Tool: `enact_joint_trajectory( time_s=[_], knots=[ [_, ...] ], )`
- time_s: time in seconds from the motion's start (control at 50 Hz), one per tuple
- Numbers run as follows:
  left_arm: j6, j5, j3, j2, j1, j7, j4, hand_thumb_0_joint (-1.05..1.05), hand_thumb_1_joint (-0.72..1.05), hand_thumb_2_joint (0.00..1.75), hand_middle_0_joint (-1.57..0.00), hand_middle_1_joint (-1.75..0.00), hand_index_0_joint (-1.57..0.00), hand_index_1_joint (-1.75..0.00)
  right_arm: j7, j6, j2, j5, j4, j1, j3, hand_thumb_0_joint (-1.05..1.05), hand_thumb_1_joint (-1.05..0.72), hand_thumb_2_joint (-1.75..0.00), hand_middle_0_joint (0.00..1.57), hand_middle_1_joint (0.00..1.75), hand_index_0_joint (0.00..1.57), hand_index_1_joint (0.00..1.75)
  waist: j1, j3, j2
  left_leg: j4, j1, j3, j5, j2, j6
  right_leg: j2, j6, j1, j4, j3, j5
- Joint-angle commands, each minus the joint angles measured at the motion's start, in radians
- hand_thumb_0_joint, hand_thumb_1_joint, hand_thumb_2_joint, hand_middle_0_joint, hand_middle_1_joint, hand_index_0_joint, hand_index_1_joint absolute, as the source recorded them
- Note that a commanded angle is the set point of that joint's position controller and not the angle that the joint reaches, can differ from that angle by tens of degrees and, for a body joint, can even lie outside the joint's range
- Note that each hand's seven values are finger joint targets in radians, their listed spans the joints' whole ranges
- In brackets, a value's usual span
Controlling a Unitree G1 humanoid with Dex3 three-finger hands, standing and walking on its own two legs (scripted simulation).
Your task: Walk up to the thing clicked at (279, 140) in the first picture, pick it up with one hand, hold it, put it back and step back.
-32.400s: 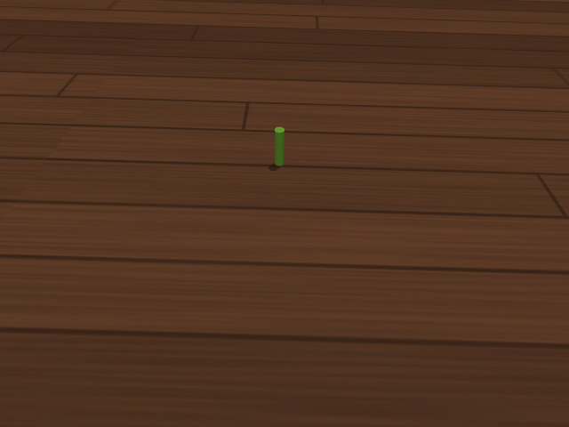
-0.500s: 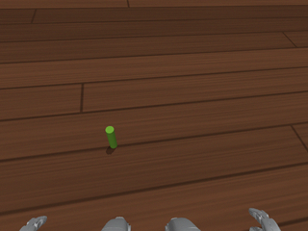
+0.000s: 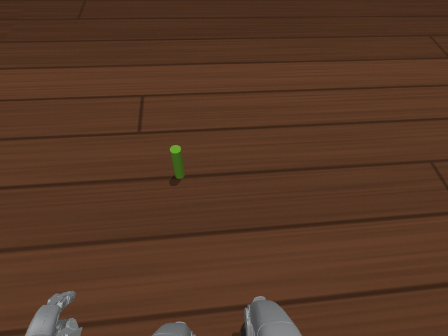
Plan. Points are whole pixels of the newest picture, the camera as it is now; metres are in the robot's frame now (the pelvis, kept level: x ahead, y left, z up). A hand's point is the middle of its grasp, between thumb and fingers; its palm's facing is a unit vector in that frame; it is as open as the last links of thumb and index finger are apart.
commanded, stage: step back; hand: left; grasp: from the side
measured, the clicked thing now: (177, 162) +0.88 +0.20 -0.64
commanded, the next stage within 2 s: stand in 1.32 s
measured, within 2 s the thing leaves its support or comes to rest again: neither
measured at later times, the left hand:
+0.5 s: hand out of the picture -0.06 +0.26 -0.13, palm faces +0.01 -0.92 -0.39, open 7.4 cm
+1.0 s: hand out of the picture +0.02 +0.24 -0.13, palm faces +0.00 -0.93 -0.37, open 7.4 cm
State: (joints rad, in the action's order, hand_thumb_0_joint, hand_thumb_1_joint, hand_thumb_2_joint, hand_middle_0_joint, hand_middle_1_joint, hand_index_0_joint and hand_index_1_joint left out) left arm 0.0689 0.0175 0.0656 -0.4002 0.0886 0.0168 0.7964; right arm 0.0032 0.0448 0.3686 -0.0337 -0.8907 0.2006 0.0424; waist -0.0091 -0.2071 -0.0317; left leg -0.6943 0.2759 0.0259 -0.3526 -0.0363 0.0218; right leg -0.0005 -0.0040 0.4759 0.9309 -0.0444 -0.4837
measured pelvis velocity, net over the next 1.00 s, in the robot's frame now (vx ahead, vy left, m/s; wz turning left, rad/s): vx -0.08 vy -0.02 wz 0.00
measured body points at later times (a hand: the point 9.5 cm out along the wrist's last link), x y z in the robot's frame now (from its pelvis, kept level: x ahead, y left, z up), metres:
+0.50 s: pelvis -0.12 -0.01 +0.01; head -0.10 -0.02 +0.46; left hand -0.06 +0.31 -0.11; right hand -0.06 -0.34 -0.12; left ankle -0.11 +0.11 -0.72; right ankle -0.11 -0.14 -0.72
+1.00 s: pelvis -0.08 -0.02 +0.01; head -0.06 -0.03 +0.46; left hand +0.02 +0.29 -0.10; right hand -0.02 -0.34 -0.12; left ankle -0.06 +0.11 -0.70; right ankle -0.06 -0.14 -0.72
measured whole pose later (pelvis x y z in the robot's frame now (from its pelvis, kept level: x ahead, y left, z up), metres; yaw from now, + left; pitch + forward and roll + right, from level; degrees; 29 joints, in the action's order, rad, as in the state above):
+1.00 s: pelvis -0.08 -0.02 +0.01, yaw +0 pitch -3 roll +0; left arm -0.05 0.02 0.04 -0.35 0.15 -0.02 0.97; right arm 0.01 -0.01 0.39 -0.02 -0.99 0.23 0.05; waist 0.01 -0.08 0.03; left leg -0.80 0.34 0.05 -0.46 0.00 0.00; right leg -0.02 -0.01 0.25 0.61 0.04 -0.31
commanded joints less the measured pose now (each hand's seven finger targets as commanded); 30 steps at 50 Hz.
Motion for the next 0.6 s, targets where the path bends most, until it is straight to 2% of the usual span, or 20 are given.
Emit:
enact_joint_trajectory(
  time_s=[0.0, 0.04, 0.12, 0.16, 0.18, 0.2, 0.22, 0.24, 0.26, 0.28, 0.3, 0.38, 0.42, 0.44, 0.46, 0.48, 0.5, 0.52, 0.54, 0.58],
  knots=[
    [-0.012, -0.020, 0.058, -0.179, 0.057, 0.015, -0.044, 0.00, 0.90, 0.90, -0.20, -0.30, -0.20, -0.30, -0.037, -0.040, 0.291, -0.007, 0.112, -0.098, 0.065, 0.00, -0.90, -0.90, 0.20, 0.30, 0.20, 0.30, 0.048, 0.226, 0.134, 0.249, 0.044, 0.241, 0.579, 0.305, 0.219, 0.089, -0.018, -0.034, 0.389, -0.124, -0.060],
    [-0.019, -0.011, 0.060, -0.176, 0.085, 0.008, -0.028, 0.00, 0.90, 0.90, -0.20, -0.30, -0.20, -0.30, -0.035, -0.039, 0.265, -0.003, 0.111, -0.094, 0.062, 0.00, -0.90, -0.90, 0.20, 0.30, 0.20, 0.30, 0.048, 0.213, 0.171, 0.230, 0.008, 0.197, 0.521, 0.270, 0.204, 0.073, -0.003, -0.050, 0.284, -0.089, -0.048],
    [-0.056, 0.007, 0.048, -0.163, 0.076, -0.007, -0.017, 0.00, 0.90, 0.90, -0.20, -0.30, -0.20, -0.30, -0.028, -0.036, 0.270, -0.010, 0.097, -0.024, 0.073, 0.00, -0.90, -0.90, 0.20, 0.30, 0.20, 0.30, -0.010, 0.258, 0.215, 0.241, -0.136, 0.235, 0.166, 0.273, 0.194, 0.015, 0.005, -0.102, -0.191, 0.000, -0.066],
    [-0.077, 0.008, 0.046, -0.140, 0.153, -0.005, 0.045, 0.00, 0.90, 0.90, -0.20, -0.30, -0.20, -0.30, -0.022, -0.021, 0.273, -0.006, 0.091, -0.056, 0.069, 0.00, -0.90, -0.90, 0.20, 0.30, 0.20, 0.30, 0.032, 0.266, 0.196, 0.160, -0.052, 0.173, 0.132, 0.238, 0.150, 0.036, -0.021, -0.285, -0.545, 0.045, 0.096],
    [-0.088, 0.021, 0.060, -0.170, 0.184, -0.001, 0.070, 0.00, 0.90, 0.90, -0.20, -0.30, -0.20, -0.30, -0.020, -0.016, 0.238, -0.003, 0.084, -0.032, 0.057, 0.00, -0.90, -0.90, 0.20, 0.30, 0.20, 0.30, 0.038, 0.267, 0.127, 0.064, 0.051, 0.129, 0.095, 0.193, 0.104, 0.018, -0.036, -0.394, -0.594, -0.034, 0.153],
    [-0.098, 0.033, 0.079, -0.236, 0.176, 0.002, 0.068, 0.00, 0.90, 0.90, -0.20, -0.30, -0.20, -0.30, -0.015, -0.018, 0.180, 0.002, 0.093, -0.012, 0.040, 0.00, -0.90, -0.90, 0.20, 0.30, 0.20, 0.30, 0.023, 0.233, -0.043, -0.067, 0.266, 0.072, -0.063, 0.091, 0.041, -0.123, -0.081, -0.461, -0.615, -0.304, 0.052],
    [-0.097, 0.028, 0.096, -0.320, 0.107, 0.001, 0.038, 0.00, 0.90, 0.90, -0.20, -0.30, -0.20, -0.30, -0.026, -0.018, 0.171, 0.002, 0.107, -0.070, 0.042, 0.00, -0.90, -0.90, 0.20, 0.30, 0.20, 0.30, 0.056, 0.199, -0.130, -0.130, 0.233, 0.104, -0.201, 0.041, -0.010, -0.343, -0.208, -0.198, -0.664, -0.498, -0.125],
    [-0.101, 0.030, 0.096, -0.348, 0.031, 0.002, 0.022, 0.00, 0.90, 0.90, -0.20, -0.30, -0.20, -0.30, -0.024, -0.015, 0.226, 0.004, 0.092, -0.096, 0.063, 0.00, -0.90, -0.90, 0.20, 0.30, 0.20, 0.30, 0.048, 0.119, -0.123, -0.252, 0.134, 0.159, -0.189, 0.055, -0.024, -0.390, -0.256, 0.010, -0.697, -0.554, -0.229],
    [-0.109, 0.028, 0.080, -0.292, -0.008, 0.003, 0.018, 0.00, 0.90, 0.90, -0.20, -0.30, -0.20, -0.30, -0.018, -0.018, 0.237, 0.011, 0.071, -0.087, 0.067, 0.00, -0.90, -0.90, 0.20, 0.30, 0.20, 0.30, 0.018, 0.066, -0.045, -0.279, 0.136, 0.169, -0.110, 0.044, -0.021, -0.318, -0.220, 0.010, -0.663, -0.441, -0.177],
    [-0.115, 0.023, 0.069, -0.257, -0.009, 0.004, 0.025, 0.00, 0.90, 0.90, -0.20, -0.30, -0.20, -0.30, -0.014, -0.026, 0.224, 0.018, 0.049, -0.073, 0.063, 0.00, -0.90, -0.90, 0.20, 0.30, 0.20, 0.30, 0.014, 0.062, -0.019, -0.267, 0.165, 0.155, -0.050, 0.011, -0.021, -0.241, -0.179, -0.058, -0.622, -0.335, -0.067],
    [-0.116, 0.027, 0.072, -0.250, 0.002, 0.004, 0.036, 0.00, 0.90, 0.90, -0.20, -0.30, -0.20, -0.30, -0.011, -0.030, 0.218, 0.019, 0.042, -0.065, 0.060, 0.00, -0.90, -0.90, 0.20, 0.30, 0.20, 0.30, 0.020, 0.079, -0.067, -0.271, 0.158, 0.131, -0.052, -0.002, -0.020, -0.227, -0.167, -0.073, -0.625, -0.296, -0.060],
    [-0.117, 0.034, 0.076, -0.256, 0.060, -0.008, 0.066, 0.00, 0.90, 0.90, -0.20, -0.30, -0.20, -0.30, 0.007, -0.050, 0.209, 0.001, 0.023, -0.054, 0.058, 0.00, -0.90, -0.90, 0.20, 0.30, 0.20, 0.30, 0.056, 0.086, -0.134, -0.083, 0.174, 0.078, -0.109, 0.018, -0.033, -0.224, -0.161, -0.187, -0.656, -0.304, -0.269],
    [-0.110, 0.030, 0.074, -0.266, 0.071, -0.014, 0.074, 0.00, 0.90, 0.90, -0.20, -0.30, -0.20, -0.30, 0.014, -0.061, 0.206, -0.002, 0.015, -0.055, 0.061, 0.00, -0.90, -0.90, 0.20, 0.30, 0.20, 0.30, 0.058, 0.084, -0.152, 0.038, 0.110, 0.016, -0.169, 0.018, -0.028, -0.240, -0.170, -0.188, -0.647, -0.290, -0.228],
    [-0.103, 0.027, 0.068, -0.265, 0.061, -0.017, 0.072, 0.00, 0.90, 0.90, -0.20, -0.30, -0.20, -0.30, 0.015, -0.070, 0.201, -0.001, 0.002, -0.029, 0.062, 0.00, -0.90, -0.90, 0.20, 0.30, 0.20, 0.30, 0.038, 0.105, -0.142, 0.155, 0.036, -0.011, -0.126, 0.019, -0.018, -0.233, -0.166, -0.183, -0.615, -0.249, -0.160],
    [-0.097, 0.022, 0.055, -0.250, 0.066, -0.020, 0.074, 0.00, 0.90, 0.90, -0.20, -0.30, -0.20, -0.30, 0.014, -0.079, 0.196, 0.001, -0.018, 0.003, 0.067, 0.00, -0.90, -0.90, 0.20, 0.30, 0.20, 0.30, 0.021, 0.132, -0.114, 0.259, -0.065, -0.025, -0.053, 0.001, -0.005, -0.189, -0.137, -0.162, -0.556, -0.183, -0.096],
    [-0.093, 0.022, 0.039, -0.211, 0.082, -0.022, 0.073, 0.00, 0.90, 0.90, -0.20, -0.30, -0.20, -0.30, 0.009, -0.086, 0.208, -0.004, -0.033, 0.037, 0.079, 0.00, -0.90, -0.90, 0.20, 0.30, 0.20, 0.30, 0.002, 0.167, -0.057, 0.311, -0.190, 0.032, -0.024, 0.013, 0.012, -0.144, -0.105, -0.103, -0.455, -0.121, -0.026],
    [-0.095, 0.010, 0.021, -0.160, 0.056, -0.025, 0.060, 0.00, 0.90, 0.90, -0.20, -0.30, -0.20, -0.30, 0.005, -0.091, 0.277, -0.011, -0.038, 0.077, 0.098, 0.00, -0.90, -0.90, 0.20, 0.30, 0.20, 0.30, -0.025, 0.190, 0.138, 0.395, -0.270, 0.369, -0.233, 0.192, 0.086, -0.042, -0.038, 0.072, -0.277, -0.022, -0.042],
    [-0.094, 0.000, 0.038, -0.189, 0.002, -0.018, 0.063, 0.00, 0.90, 0.90, -0.20, -0.30, -0.20, -0.30, 0.007, -0.090, 0.339, -0.010, -0.037, 0.098, 0.106, 0.00, -0.90, -0.90, 0.20, 0.30, 0.20, 0.30, -0.047, 0.161, 0.182, 0.496, -0.164, 0.586, -0.506, 0.346, 0.192, 0.010, -0.019, 0.105, -0.086, 0.056, -0.081],
    [-0.099, 0.009, 0.045, -0.225, -0.008, -0.018, 0.055, 0.00, 0.90, 0.90, -0.20, -0.30, -0.20, -0.30, 0.005, -0.098, 0.344, -0.008, -0.023, 0.078, 0.111, 0.00, -0.90, -0.90, 0.20, 0.30, 0.20, 0.30, -0.042, 0.111, 0.122, 0.508, -0.129, 0.606, -0.430, 0.375, 0.231, -0.025, -0.026, 0.112, -0.011, -0.021, -0.051],
    [-0.108, -0.001, 0.040, -0.202, 0.050, -0.022, 0.080, 0.00, 0.90, 0.90, -0.20, -0.30, -0.20, -0.30, -0.002, -0.109, 0.282, -0.009, -0.014, 0.046, 0.088, 0.00, -0.90, -0.90, 0.20, 0.30, 0.20, 0.30, 0.000, 0.122, 0.106, 0.434, -0.196, 0.431, -0.132, 0.293, 0.186, -0.051, -0.027, 0.118, -0.019, -0.041, 0.014]
  ],
)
